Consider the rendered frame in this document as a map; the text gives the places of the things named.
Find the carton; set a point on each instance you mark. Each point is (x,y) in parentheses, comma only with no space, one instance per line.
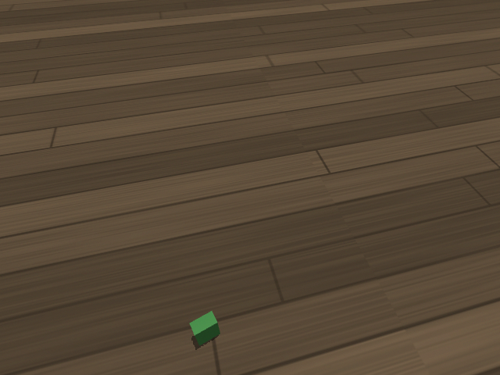
(205,328)

